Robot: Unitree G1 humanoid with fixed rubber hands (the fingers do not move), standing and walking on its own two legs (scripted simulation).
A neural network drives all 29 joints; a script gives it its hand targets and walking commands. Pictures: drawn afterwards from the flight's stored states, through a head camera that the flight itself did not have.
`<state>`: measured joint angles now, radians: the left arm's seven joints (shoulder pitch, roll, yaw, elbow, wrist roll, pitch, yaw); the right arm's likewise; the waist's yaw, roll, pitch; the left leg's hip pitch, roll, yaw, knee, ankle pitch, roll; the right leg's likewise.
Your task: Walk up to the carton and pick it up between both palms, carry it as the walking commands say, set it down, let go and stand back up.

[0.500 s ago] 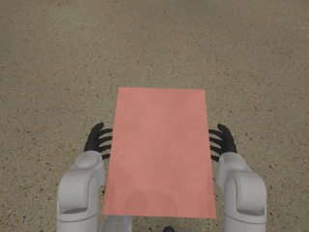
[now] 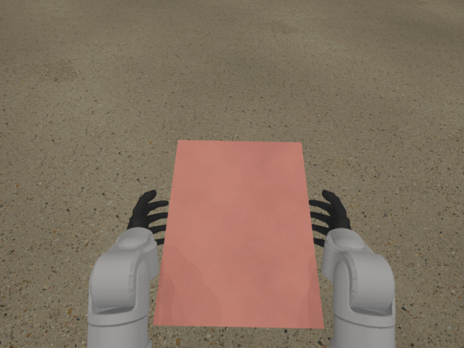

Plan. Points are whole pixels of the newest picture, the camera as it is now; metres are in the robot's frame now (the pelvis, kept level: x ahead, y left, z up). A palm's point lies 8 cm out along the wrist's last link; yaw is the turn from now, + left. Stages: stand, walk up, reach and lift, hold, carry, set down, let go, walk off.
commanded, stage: carry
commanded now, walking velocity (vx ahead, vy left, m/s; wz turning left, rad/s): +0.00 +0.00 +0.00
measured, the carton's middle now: (237, 236) +0.30 +0.00 +0.01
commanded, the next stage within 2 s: none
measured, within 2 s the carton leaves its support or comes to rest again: neither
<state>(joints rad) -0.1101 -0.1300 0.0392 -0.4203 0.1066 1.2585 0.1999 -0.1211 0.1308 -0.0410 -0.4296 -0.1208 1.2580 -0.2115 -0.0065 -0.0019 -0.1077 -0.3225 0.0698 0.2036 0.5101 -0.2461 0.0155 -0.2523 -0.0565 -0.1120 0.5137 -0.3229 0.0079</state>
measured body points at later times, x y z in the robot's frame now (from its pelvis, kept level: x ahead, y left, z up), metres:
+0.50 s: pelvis -0.01 -0.02 -0.01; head -0.02 -0.03 +0.44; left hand +0.25 +0.13 +0.08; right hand +0.26 -0.18 +0.08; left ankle +0.01 +0.10 -0.74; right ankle -0.04 -0.12 -0.74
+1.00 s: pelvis -0.04 -0.02 +0.00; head -0.06 -0.03 +0.45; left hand +0.23 +0.13 +0.06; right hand +0.24 -0.18 +0.07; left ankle +0.01 +0.10 -0.74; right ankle -0.04 -0.12 -0.74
